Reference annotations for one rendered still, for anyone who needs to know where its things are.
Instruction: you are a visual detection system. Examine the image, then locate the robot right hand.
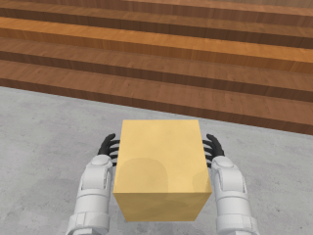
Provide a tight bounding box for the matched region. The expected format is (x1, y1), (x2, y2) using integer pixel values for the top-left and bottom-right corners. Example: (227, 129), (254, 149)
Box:
(202, 133), (225, 168)

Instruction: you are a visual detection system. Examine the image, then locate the carton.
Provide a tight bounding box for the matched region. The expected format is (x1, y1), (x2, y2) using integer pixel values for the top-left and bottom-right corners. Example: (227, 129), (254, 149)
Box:
(112, 119), (212, 222)

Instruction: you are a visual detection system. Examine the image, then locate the robot left hand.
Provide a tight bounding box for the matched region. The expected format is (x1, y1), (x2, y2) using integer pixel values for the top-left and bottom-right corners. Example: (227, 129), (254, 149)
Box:
(97, 133), (120, 166)

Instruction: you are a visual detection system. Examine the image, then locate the robot left forearm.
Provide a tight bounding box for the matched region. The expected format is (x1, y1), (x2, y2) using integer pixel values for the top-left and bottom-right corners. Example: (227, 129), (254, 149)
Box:
(66, 155), (113, 235)

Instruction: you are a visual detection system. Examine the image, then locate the robot right forearm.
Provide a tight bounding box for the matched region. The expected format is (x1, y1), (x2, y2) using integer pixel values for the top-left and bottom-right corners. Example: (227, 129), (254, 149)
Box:
(210, 156), (261, 235)

